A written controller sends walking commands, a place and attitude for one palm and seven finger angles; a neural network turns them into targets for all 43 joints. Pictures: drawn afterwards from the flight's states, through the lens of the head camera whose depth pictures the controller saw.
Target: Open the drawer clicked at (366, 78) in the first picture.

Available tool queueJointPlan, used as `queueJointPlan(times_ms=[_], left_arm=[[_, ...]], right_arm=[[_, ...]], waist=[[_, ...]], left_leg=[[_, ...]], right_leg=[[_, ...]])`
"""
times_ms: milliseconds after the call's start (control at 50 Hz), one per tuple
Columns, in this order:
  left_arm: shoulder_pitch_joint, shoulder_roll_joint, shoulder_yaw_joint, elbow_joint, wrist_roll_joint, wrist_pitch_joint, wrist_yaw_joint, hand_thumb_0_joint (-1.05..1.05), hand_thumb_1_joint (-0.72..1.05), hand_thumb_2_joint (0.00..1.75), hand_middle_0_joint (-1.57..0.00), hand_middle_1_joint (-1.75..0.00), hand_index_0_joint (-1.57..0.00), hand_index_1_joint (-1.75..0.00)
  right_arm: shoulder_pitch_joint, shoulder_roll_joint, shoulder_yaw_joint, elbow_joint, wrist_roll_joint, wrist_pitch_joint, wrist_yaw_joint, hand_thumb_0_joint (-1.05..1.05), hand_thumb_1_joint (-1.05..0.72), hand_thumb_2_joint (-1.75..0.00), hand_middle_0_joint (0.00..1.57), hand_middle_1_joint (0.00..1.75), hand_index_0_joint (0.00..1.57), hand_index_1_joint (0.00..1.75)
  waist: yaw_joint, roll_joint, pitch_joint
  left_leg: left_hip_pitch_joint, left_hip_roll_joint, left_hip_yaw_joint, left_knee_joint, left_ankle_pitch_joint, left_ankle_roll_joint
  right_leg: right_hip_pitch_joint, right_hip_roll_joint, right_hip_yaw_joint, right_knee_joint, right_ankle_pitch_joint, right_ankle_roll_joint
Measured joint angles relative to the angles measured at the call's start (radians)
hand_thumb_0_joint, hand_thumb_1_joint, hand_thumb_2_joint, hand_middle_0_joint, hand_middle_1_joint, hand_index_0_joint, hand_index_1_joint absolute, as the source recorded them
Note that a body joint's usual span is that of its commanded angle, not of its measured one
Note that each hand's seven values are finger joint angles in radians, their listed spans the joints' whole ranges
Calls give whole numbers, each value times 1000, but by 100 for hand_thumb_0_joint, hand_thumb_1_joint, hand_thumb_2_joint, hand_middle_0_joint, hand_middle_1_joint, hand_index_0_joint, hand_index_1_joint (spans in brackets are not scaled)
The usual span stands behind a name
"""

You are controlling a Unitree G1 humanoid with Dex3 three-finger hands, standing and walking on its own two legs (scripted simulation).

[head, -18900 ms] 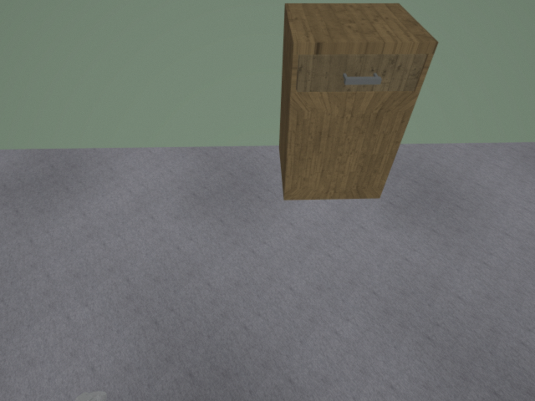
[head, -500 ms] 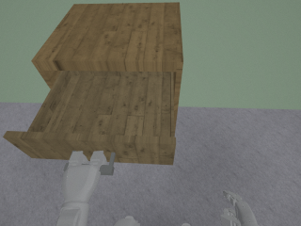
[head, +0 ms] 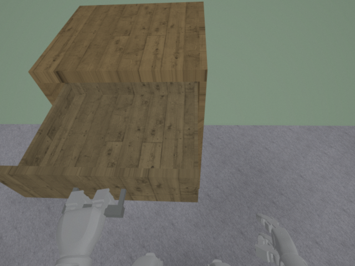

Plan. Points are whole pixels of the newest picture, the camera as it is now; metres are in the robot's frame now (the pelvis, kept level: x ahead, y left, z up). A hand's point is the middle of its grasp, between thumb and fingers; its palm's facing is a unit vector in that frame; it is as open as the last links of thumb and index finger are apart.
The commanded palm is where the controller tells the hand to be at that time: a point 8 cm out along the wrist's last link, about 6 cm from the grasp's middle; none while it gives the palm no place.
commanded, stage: open the thumb to release the handle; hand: left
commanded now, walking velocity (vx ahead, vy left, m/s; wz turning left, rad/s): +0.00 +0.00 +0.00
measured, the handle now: (96, 201) +0.26 +0.21 +0.00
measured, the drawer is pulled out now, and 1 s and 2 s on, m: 0.30 0.29 0.29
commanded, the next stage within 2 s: lift the hand off the handle in 0.50 s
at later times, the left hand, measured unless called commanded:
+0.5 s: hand (91, 229) +0.21 +0.21 -0.02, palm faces +0.01 -0.08 -1.00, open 12.1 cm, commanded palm +0.19 +0.21 +0.03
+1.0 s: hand (92, 223) +0.22 +0.21 -0.02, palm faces +0.02 -0.09 -1.00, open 13.8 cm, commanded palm +0.20 +0.21 +0.04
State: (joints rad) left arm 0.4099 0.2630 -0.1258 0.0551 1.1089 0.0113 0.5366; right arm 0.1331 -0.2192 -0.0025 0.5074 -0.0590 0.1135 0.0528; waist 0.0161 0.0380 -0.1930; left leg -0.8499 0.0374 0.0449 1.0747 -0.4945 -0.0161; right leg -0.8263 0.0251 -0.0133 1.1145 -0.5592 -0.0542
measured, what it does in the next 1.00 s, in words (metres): stands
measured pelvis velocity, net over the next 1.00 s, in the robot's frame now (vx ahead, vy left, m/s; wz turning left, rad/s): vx -0.02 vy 0.00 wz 0.03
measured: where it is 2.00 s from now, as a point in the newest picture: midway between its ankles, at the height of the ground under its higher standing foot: outside the picture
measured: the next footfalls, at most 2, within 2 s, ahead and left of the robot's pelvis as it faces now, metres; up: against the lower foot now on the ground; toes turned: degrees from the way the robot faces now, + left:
none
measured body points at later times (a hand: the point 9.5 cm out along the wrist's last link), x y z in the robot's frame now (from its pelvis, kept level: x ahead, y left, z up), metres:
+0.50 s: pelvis -0.01 +0.00 +0.00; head +0.05 -0.03 +0.45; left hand +0.20 +0.21 +0.03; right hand +0.19 -0.22 -0.11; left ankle +0.01 +0.13 -0.66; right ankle -0.01 -0.09 -0.66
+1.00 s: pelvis -0.02 +0.00 +0.00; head +0.04 -0.02 +0.45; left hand +0.21 +0.21 +0.03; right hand +0.18 -0.22 -0.11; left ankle +0.01 +0.13 -0.66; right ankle -0.01 -0.09 -0.66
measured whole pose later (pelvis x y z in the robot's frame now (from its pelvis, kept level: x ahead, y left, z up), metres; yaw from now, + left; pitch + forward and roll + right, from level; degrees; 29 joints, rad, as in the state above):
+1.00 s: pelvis -0.02 +0.00 +0.00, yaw +2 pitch +15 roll +0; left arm 0.21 0.28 -0.17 0.21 1.11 0.03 0.55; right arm 0.12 -0.22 -0.02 0.59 -0.05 0.13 -0.02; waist 0.03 0.05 -0.17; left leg -0.86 0.02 0.01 1.06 -0.46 -0.01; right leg -0.81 0.01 -0.05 1.09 -0.53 -0.05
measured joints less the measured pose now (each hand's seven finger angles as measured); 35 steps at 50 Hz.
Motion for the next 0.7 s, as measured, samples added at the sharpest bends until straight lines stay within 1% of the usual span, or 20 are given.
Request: queueJointPlan(times_ms=[40, 80, 100, 180, 260, 320, 460, 520, 600, 700], left_arm=[[0, 12, 3, 2, 13, -14, 13, 3, 72, 77, -28, -133, -39, -134], [-15, 24, 9, 17, 31, -29, 34, 3, 72, 78, -29, -132, -39, -133], [-22, 26, 11, 21, 34, -29, 42, 2, 72, 78, -30, -132, -39, -133], [-43, 22, 4, 23, 16, -5, 50, 1, 64, 77, -33, -131, -39, -132], [-61, 13, -9, 32, 3, 15, 39, 1, 48, 71, -34, -130, -38, -131], [-76, 13, -14, 50, 3, 20, 31, 1, 32, 65, -34, -128, -37, -129], [-93, 19, -10, 73, 5, 4, 19, 0, -12, 46, -33, -125, -34, -125], [-99, 22, -7, 78, 6, -6, 18, 0, -26, 40, -32, -124, -33, -123], [-104, 26, -5, 83, 8, -15, 21, 0, -38, 35, -32, -123, -32, -122], [-108, 20, -12, 83, 5, -5, 22, 0, -45, 32, -32, -123, -32, -121]], right_arm=[[3, -5, -2, 3, -7, -1, -4, 1, -91, -90, 20, 30, 20, 30], [3, -11, -11, 14, -13, -2, -11, 1, -91, -90, 20, 30, 20, 30], [2, -14, -15, 21, -14, -1, -14, 1, -91, -90, 20, 30, 20, 30], [-2, -21, -26, 44, -9, 5, -25, 1, -91, -90, 20, 30, 20, 30], [-1, -16, -21, 55, -1, 8, -41, 1, -91, -90, 20, 30, 19, 30], [1, -10, -15, 58, 2, 6, -49, 1, -91, -90, 20, 30, 19, 30], [-2, -1, -8, 59, 3, -2, -55, 1, -91, -90, 20, 30, 20, 30], [-6, -1, -10, 59, 3, -3, -57, 1, -91, -90, 20, 30, 20, 30], [-12, -3, -12, 59, 3, -1, -58, 1, -91, -90, 20, 30, 20, 30], [-14, -6, -17, 55, 3, 3, -56, 1, -91, -90, 20, 30, 20, 30]], waist=[[-1, -2, -2], [6, -2, -2], [10, 0, -1], [18, 8, 8], [20, 11, 16], [21, 11, 18], [21, 8, 16], [22, 7, 16], [21, 4, 16], [19, 7, 17]], left_leg=[[-12, -2, -2, 9, -4, 0], [-30, -4, -7, 24, -8, -1], [-38, -5, -9, 32, -10, -1], [-48, -10, -19, 42, -11, -1], [-34, -14, -22, 23, 0, -2], [-25, -14, -26, 7, 10, -2], [-17, -14, -32, -7, 21, -4], [-18, -13, -34, -5, 22, -4], [-21, -13, -35, 0, 22, -4], [-21, -13, -35, 2, 23, -2]], right_leg=[[-12, -2, -2, 11, -6, 0], [-27, -4, -6, 25, -12, 0], [-33, -5, -9, 32, -15, -1], [-37, -10, -18, 40, -19, -1], [-22, -13, -22, 23, -11, -1], [-12, -13, -25, 8, -3, -2], [-2, -11, -31, -9, 8, -5], [-2, -11, -33, -9, 10, -5], [-4, -10, -34, -6, 11, -4], [-2, -11, -34, -7, 13, -2]])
